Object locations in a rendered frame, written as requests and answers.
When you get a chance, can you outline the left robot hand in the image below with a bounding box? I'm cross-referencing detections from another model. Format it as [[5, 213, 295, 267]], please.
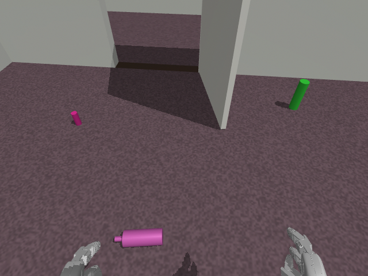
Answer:
[[60, 241, 102, 276]]

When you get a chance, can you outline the right robot hand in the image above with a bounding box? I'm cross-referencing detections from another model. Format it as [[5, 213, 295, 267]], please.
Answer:
[[281, 227, 327, 276]]

